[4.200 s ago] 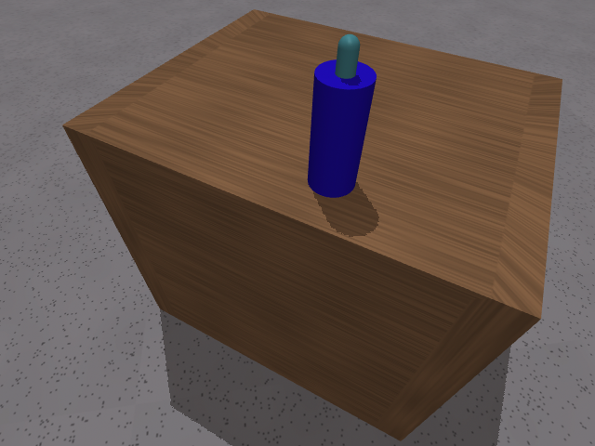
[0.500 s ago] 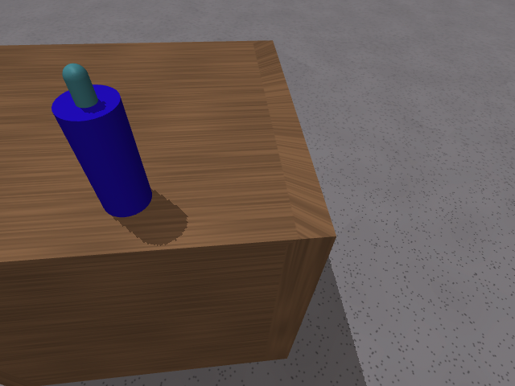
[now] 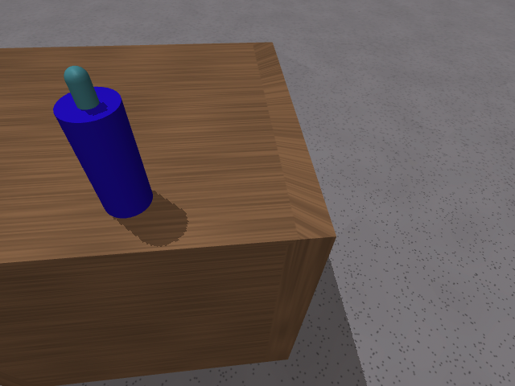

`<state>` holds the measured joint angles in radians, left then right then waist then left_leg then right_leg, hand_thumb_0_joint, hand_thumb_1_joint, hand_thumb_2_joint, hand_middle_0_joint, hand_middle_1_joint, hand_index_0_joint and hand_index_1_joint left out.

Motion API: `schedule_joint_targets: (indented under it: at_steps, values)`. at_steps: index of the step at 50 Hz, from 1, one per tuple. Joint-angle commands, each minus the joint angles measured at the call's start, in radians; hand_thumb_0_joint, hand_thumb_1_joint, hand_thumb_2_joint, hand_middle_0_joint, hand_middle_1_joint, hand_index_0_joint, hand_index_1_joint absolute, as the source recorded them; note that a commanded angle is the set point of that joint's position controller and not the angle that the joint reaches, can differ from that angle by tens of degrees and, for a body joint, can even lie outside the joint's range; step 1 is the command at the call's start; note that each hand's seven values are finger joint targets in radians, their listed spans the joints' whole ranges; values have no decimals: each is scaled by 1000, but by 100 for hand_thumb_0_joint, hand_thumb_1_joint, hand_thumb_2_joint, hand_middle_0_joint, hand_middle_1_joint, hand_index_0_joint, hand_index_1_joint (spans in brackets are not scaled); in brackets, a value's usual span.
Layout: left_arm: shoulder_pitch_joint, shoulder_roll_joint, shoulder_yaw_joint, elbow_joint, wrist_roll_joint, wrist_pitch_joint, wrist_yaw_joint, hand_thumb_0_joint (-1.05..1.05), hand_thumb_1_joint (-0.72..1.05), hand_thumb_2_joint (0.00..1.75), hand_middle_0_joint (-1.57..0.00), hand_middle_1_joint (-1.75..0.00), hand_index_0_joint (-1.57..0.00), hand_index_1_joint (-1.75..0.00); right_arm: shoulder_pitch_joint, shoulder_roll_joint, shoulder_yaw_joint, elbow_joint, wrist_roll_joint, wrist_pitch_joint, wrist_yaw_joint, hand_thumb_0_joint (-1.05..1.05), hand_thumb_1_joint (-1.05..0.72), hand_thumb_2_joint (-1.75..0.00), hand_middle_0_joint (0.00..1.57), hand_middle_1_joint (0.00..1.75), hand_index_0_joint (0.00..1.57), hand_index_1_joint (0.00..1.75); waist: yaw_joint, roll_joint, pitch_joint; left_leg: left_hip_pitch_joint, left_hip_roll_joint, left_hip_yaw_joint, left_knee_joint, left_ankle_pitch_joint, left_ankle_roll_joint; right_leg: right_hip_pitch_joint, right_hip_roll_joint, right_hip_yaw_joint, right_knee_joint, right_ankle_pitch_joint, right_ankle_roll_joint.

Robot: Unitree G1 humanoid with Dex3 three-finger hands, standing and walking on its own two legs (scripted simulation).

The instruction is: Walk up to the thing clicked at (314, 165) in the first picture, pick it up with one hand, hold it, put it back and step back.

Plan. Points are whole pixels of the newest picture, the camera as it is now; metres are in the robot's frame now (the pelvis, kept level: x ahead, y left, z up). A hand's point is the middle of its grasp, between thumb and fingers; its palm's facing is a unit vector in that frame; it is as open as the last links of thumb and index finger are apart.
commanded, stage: stand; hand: left
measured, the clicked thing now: (106, 146) +0.45 +0.21 +0.15
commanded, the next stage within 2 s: none
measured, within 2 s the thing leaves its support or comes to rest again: neither
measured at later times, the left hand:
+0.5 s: hand out of the picture +0.04 +0.26 -0.16, palm faces -0.01 -0.94 -0.35, open 7.4 cm
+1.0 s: hand out of the picture +0.05 +0.26 -0.15, palm faces -0.01 -0.94 -0.35, open 7.4 cm
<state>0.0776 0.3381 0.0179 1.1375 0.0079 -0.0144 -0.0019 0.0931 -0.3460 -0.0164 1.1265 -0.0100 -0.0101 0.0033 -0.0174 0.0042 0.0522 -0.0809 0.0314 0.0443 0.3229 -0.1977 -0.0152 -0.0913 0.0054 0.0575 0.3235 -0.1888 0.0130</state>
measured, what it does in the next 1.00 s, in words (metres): stands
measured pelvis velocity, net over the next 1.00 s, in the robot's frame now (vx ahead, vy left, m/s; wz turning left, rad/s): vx -0.02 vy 0.00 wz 0.02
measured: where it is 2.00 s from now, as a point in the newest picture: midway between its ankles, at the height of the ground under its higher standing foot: outside the picture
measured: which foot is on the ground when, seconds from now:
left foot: down 0.00-1.00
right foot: down 0.00-1.00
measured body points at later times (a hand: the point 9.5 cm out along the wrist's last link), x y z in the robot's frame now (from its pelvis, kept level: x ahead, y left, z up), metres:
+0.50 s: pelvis -0.02 +0.00 +0.00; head -0.02 +0.00 +0.45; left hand +0.04 +0.31 -0.13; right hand +0.05 -0.30 -0.13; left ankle -0.01 +0.13 -0.75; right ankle -0.01 -0.13 -0.75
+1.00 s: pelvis -0.02 +0.00 +0.00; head -0.02 +0.00 +0.45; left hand +0.05 +0.31 -0.13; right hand +0.06 -0.30 -0.13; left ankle -0.01 +0.13 -0.75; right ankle -0.01 -0.13 -0.75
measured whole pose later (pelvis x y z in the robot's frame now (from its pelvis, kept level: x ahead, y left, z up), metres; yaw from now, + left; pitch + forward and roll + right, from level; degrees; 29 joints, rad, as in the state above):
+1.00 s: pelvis -0.02 +0.00 +0.00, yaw +1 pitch -3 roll +0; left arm 0.12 0.35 -0.01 1.12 0.01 -0.01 -0.01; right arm 0.11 -0.35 -0.01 1.14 -0.01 -0.01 0.02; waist -0.01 0.01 0.04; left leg -0.11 0.02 0.02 0.32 -0.16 -0.01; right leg -0.12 -0.01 0.04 0.33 -0.17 0.02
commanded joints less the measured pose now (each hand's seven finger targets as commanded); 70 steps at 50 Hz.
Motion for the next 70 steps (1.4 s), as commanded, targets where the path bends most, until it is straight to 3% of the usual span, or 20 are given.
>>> schedule_joint_targets:
  at_steps: [1, 24, 37, 51, 64, 70]
  values:
    - [-39, 216, 32, -65, -3, -19, 17, 0, 90, 90, -20, -30, -20, -30, -46, -210, -34, -61, 2, -19, -13, 0, -90, -90, 20, 30, 20, 30, 9, -3, -91, 47, 114, -81, -38, 217, 32, 5, -124, 60, -36, 280, -25]
    - [-6, 227, 20, -71, 2, -18, 10, 0, 90, 90, -20, -30, -20, -30, -27, -221, -37, -45, -4, -15, -1, 0, -90, -90, 20, 30, 20, 30, 10, -5, -40, -5, 101, -111, -70, 0, 35, -70, -122, 71, -85, 18, -30]
    - [13, 228, 15, -76, 1, -21, 9, 0, 90, 90, -20, -30, -20, -30, -7, -221, -32, -44, -2, -19, -2, 0, -90, -90, 20, 30, 20, 30, 12, -5, -71, -5, 106, -114, -60, 95, 39, -36, -128, 63, -51, 122, -30]
    - [14, 230, 14, -78, 1, -19, 10, 0, 90, 90, -20, -30, -20, -30, -17, -224, -31, -50, -1, -18, -2, 0, -90, -90, 20, 30, 20, 30, 14, -15, -42, -12, 100, -114, -61, 48, 37, -63, -127, 64, -63, 69, -31]
    - [13, 231, 16, -82, 3, -19, 11, 0, 90, 90, -20, -30, -20, -30, -22, -222, -28, -55, 3, -20, -6, 0, -90, -90, 20, 30, 20, 30, 12, -2, -79, 12, 105, -111, -44, 141, 35, -26, -131, 54, -47, 175, -29]
    - [8, 235, 17, -80, 0, -18, 13, 0, 90, 90, -20, -30, -20, -30, -11, -219, -26, -50, 2, -17, -5, 0, -90, -90, 20, 30, 20, 30, 9, -16, -50, -9, 102, -115, -53, 113, 31, -37, -128, 54, -57, 130, -28]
